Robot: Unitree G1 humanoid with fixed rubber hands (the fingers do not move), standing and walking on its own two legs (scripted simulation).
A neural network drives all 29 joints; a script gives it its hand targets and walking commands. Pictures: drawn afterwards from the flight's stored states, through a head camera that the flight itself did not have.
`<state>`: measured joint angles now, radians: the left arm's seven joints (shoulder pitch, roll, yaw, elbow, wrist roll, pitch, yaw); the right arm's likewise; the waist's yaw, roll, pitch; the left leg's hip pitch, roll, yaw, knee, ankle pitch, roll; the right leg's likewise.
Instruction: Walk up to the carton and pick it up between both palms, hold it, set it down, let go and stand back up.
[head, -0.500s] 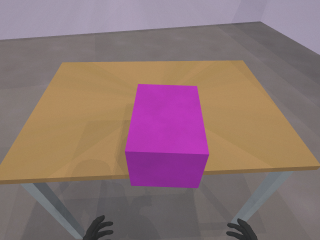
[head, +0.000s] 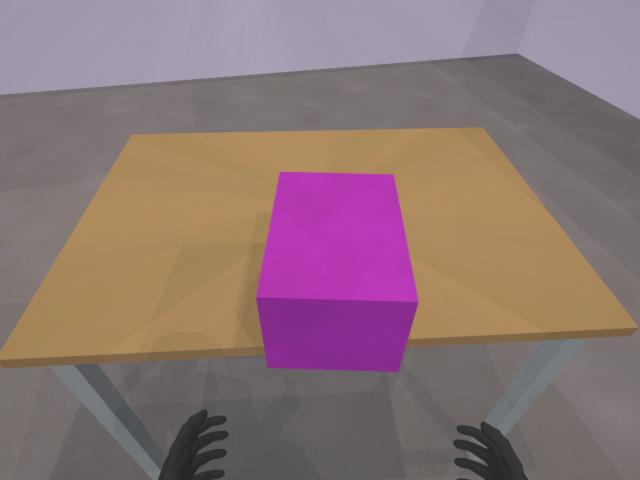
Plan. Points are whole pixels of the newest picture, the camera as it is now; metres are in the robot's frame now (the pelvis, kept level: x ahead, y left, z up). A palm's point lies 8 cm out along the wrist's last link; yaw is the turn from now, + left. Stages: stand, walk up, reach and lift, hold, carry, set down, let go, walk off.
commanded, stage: reach and lift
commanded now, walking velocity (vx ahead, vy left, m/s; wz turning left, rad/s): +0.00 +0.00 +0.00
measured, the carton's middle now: (334, 264) +0.44 -0.01 +0.03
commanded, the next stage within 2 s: none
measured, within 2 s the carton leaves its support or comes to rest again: neither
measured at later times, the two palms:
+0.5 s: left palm (176, 434) +0.19 +0.17 +0.03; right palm (517, 453) +0.17 -0.20 +0.03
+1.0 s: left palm (182, 377) +0.24 +0.17 +0.06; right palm (517, 392) +0.22 -0.21 +0.06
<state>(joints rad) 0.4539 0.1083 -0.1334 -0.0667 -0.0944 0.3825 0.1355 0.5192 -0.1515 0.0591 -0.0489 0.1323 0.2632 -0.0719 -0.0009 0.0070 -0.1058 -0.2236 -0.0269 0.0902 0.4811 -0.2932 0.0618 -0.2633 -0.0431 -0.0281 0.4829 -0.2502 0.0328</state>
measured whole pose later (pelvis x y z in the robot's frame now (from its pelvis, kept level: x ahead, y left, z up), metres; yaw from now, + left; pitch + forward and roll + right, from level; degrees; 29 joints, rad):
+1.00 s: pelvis -0.01 +0.00 +0.01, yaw -2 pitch +0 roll +0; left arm 0.13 0.16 -0.07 -0.22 -0.15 0.41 0.17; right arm 0.17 -0.25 0.02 -0.10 0.28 0.21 -0.05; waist 0.02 -0.01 0.03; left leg -0.16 -0.02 0.11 0.39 -0.23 0.05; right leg -0.21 -0.02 0.01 0.38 -0.17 0.03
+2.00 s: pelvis -0.02 -0.02 +0.01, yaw +2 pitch +9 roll +0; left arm -0.69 0.26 0.05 0.39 -0.20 0.59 0.12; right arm -0.69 -0.22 -0.15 0.53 0.16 0.43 -0.11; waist -0.03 -0.01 -0.09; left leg -0.31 -0.02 0.02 0.28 -0.13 0.03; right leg -0.32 -0.01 -0.05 0.24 -0.09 0.00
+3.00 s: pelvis -0.02 -0.02 +0.00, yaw +3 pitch +23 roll +0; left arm -0.85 0.15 0.06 1.13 -0.10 -0.07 0.11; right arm -0.79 -0.12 -0.20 1.05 0.01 -0.07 -0.08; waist -0.05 0.03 -0.27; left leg -0.61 -0.03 0.00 0.28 -0.08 0.03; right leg -0.60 -0.02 -0.04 0.22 -0.03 0.00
